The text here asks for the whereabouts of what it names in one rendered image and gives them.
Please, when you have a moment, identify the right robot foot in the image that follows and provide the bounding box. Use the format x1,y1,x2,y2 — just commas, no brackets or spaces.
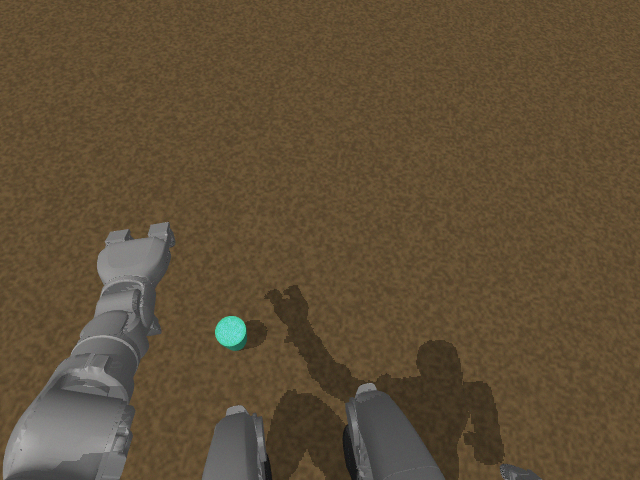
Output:
343,424,359,480

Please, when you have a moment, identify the right robot hand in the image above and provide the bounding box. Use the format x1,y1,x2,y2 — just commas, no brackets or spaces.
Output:
500,464,542,480

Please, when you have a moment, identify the left robot arm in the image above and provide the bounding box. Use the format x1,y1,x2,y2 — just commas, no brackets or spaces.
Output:
3,276,156,480

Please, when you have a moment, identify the cup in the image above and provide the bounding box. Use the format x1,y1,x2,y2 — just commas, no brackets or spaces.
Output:
215,316,247,351

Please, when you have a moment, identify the left robot hand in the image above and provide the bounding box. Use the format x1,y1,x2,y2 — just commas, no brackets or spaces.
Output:
97,222,175,336

